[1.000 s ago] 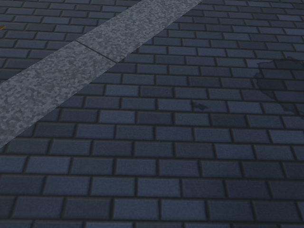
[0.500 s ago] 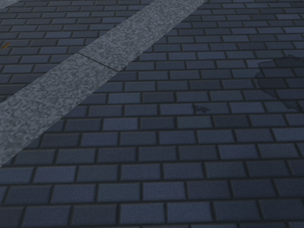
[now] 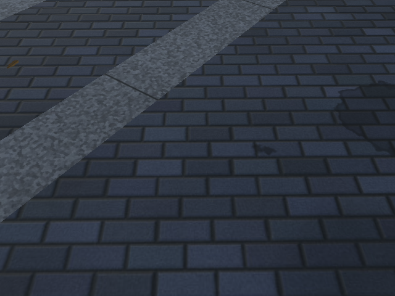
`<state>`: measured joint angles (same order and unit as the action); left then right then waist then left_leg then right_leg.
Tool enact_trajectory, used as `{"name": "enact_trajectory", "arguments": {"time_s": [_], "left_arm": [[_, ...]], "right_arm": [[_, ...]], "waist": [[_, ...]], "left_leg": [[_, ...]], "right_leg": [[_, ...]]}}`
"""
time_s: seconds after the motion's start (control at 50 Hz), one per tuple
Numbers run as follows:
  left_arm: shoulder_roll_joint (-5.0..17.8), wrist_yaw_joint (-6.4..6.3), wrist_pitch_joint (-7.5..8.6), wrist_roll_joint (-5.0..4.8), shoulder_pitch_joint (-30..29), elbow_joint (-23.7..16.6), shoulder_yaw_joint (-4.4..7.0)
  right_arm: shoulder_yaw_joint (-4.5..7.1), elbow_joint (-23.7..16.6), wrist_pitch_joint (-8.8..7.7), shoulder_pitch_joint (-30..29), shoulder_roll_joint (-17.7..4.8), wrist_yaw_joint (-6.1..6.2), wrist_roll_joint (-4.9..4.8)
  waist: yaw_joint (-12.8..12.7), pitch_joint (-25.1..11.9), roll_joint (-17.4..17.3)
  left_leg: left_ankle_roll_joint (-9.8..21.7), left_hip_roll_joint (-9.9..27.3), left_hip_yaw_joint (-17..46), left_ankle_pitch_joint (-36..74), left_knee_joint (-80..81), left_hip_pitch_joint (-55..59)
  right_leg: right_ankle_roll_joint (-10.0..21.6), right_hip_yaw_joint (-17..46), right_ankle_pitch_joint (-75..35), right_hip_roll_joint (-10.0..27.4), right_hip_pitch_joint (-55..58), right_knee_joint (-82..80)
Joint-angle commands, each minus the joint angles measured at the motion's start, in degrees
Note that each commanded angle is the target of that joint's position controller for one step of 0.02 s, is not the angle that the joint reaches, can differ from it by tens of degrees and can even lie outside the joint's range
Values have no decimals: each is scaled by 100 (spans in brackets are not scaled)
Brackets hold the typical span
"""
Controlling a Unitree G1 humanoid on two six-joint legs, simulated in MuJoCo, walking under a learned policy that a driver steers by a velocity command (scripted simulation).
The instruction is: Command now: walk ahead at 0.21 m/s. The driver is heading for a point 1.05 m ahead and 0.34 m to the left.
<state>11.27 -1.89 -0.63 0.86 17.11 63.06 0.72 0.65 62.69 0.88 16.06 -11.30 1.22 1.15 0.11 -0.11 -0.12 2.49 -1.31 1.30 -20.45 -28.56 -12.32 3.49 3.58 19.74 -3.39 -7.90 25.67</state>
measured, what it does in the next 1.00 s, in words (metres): walks ahead: right foot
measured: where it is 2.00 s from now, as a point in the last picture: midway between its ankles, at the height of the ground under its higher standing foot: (156, 187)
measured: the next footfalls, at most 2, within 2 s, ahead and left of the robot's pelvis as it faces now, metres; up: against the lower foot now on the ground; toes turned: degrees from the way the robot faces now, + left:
right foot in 0.60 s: +0.42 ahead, -0.05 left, +0.00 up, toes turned -4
left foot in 1.14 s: +0.70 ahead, +0.12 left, +0.00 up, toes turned +18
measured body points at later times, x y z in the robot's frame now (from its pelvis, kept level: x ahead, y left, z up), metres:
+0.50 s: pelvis +0.18 +0.03 -0.01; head +0.22 +0.04 +0.44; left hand +0.36 +0.25 -0.14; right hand +0.06 -0.18 -0.14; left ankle +0.03 +0.11 -0.74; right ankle +0.33 -0.07 -0.70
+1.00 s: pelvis +0.47 +0.01 +0.00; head +0.50 +0.01 +0.45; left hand +0.38 +0.23 -0.15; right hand +0.63 -0.20 -0.14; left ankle +0.63 +0.16 -0.69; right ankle +0.38 -0.05 -0.74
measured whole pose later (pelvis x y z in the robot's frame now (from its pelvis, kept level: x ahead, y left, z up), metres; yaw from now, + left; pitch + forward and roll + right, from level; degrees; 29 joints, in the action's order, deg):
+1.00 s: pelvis +0.47 +0.01 +0.00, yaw +8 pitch +0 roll -1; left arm 9.6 -1.2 6.5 0.9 24.7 61.4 1.4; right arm 2.1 53.4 -1.4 6.4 -11.1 -2.3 1.3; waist -1.6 3.1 -1.6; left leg 4.3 4.5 -3.0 0.4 -43.1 -37.5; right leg 4.7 -12.2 16.2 -4.7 4.1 11.3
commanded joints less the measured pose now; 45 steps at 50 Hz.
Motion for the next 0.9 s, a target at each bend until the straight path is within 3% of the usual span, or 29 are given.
{"name": "enact_trajectory", "arguments": {"time_s": [0.02,0.04,0.08,0.1,0.14,0.16,0.18,0.2,0.22,0.24,0.28,0.36,0.44,0.48,0.54,0.56,0.58,0.6,0.62,0.64,0.66,0.68,0.7,0.74,0.82,0.9], "left_arm": [[830,-11,42,10,645,-34,212],[937,-10,70,26,672,-8,274],[946,26,138,36,521,-71,321],[947,42,167,25,370,-117,338],[814,56,208,-36,-94,-271,337],[562,75,274,-17,-357,-438,275],[134,137,349,-27,-504,-663,166],[604,173,376,172,-662,-748,258],[581,234,412,194,-679,-711,265],[418,291,454,138,-561,-628,228],[415,367,466,142,-502,-583,244],[304,390,352,133,-979,-787,223],[151,391,322,55,-2046,-1247,105],[180,376,315,15,-2254,-1375,78],[429,278,342,7,-1700,-1319,169],[563,236,380,-3,-1045,-1122,244],[683,189,429,5,-136,-823,329],[987,127,470,118,703,-613,447],[1508,122,470,257,1178,-595,566],[1404,208,404,66,866,-594,562],[1108,221,408,-45,126,-698,486],[703,244,471,-58,-304,-790,389],[489,236,539,-11,-452,-773,325],[224,181,648,12,-252,-598,222],[469,145,776,18,264,-445,242],[424,117,784,12,577,-429,185]], "right_arm": [[44,-401,-117,-320,-276,-55,62],[30,-462,-185,-360,-212,-81,103],[92,-565,-316,-393,-406,-135,78],[99,-557,-368,-232,-379,-166,49],[127,-217,-450,767,-268,-144,-38],[209,-37,-494,1420,-539,-74,1],[377,124,-503,2185,-1163,-48,-1],[386,202,-446,2137,-1119,-44,2],[307,2,-468,1591,-817,-65,17],[269,-131,-519,1235,-681,-81,18],[201,-199,-616,1047,-510,-68,-5],[111,20,-681,1593,-378,-46,-23],[58,43,-682,1671,-392,-22,-5],[65,78,-692,1714,-481,-8,2],[97,77,-721,1498,-648,9,-10],[118,68,-713,1430,-713,22,-8],[135,43,-687,1307,-771,18,-35],[111,-43,-679,1295,-690,-11,-54],[-1,-193,-656,1780,-24,-78,-160],[147,-151,-621,1775,-416,-95,-120],[203,-354,-604,1175,-553,-93,-48],[192,-446,-625,805,-486,-118,-19],[200,-434,-593,728,-364,-130,-8],[191,-368,-432,947,-142,-194,89],[232,-656,-243,298,-166,-269,80],[203,-1043,-271,-701,-160,-335,15]], "waist": [[-258,954,721],[-251,954,932],[-154,867,753],[-17,853,722],[486,879,510],[733,822,-255],[915,488,-1649],[722,808,-1127],[418,1034,-432],[228,1007,-263],[61,814,-290],[107,634,-452],[257,851,-568],[276,878,-653],[-98,534,-652],[-372,180,-637],[-768,-262,-549],[-1060,-734,-321],[-767,-1463,848],[-678,-1562,687],[-363,-520,404],[-263,34,108],[-64,283,-12],[198,345,111],[211,553,237],[28,696,240]], "left_leg": [[169,-53,-80,-857,-483,-1274],[140,-23,-347,-260,-869,-1386],[184,140,-302,-282,-974,-1230],[228,130,-355,-341,-643,-882],[320,-74,-411,8,418,936],[413,568,607,-508,1102,1840],[846,1868,2925,-2063,2161,2487],[1105,2321,3507,-2139,2250,2043],[1069,2120,3062,-1774,2177,1653],[960,1873,2537,-1118,2199,1442],[789,1499,1681,159,2250,1406],[770,1238,779,2782,1956,1630],[740,1047,348,3613,2002,1186],[724,1102,269,3987,2003,1147],[614,1261,96,5893,1242,1414],[549,1252,30,6451,506,1539],[468,1144,-87,6296,-547,1338],[420,945,-177,4806,-1940,401],[234,104,-468,662,-4214,-1281],[307,-279,152,-763,-5192,-2063],[376,167,241,-166,-5137,-2463],[383,373,205,266,-4821,-2337],[376,524,223,442,-4523,-2038],[278,642,249,500,-4105,-1512],[193,715,104,1075,-3624,-2153],[129,644,-176,1954,-2445,-2568]], "right_leg": [[802,1916,2716,1260,-342,-1475],[980,2301,2560,1634,-193,-1705],[1040,2275,2105,1753,-302,-1752],[979,2022,1968,1640,-492,-1637],[683,1308,1682,1096,-1688,-956],[443,668,1194,626,-2486,175],[181,-431,878,-122,-3385,1996],[216,-360,1008,126,-3738,2961],[246,-180,486,414,-3723,3383],[215,-162,36,558,-3565,3466],[91,-290,-497,700,-3319,3354],[-98,-690,-846,603,-3502,3157],[-125,-1038,-1301,419,-3043,1792],[-6,-1168,-1431,308,-2583,1214],[334,-1196,-1302,36,-1545,854],[453,-1154,-1213,-89,-925,747],[574,-1126,-1404,-128,88,349],[765,-374,-832,577,1369,218],[1380,2302,75,2356,2691,-112],[1760,3954,568,2667,2487,-1075],[1531,3040,999,2444,1608,-1268],[1346,2253,545,2228,726,-1505],[1119,1655,-69,1983,153,-1636],[855,782,-961,1703,-430,-1755],[687,-72,-1648,1549,-340,-1977],[421,-765,-2610,1345,-6,-1958]]}}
